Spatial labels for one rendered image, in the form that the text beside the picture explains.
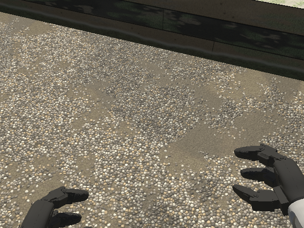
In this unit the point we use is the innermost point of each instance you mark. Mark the right robot hand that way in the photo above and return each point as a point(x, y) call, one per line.
point(280, 173)

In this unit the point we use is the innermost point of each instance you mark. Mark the left robot hand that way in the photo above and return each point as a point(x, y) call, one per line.
point(41, 213)

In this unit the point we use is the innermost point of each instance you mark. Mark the robot right forearm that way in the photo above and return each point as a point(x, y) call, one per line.
point(296, 213)

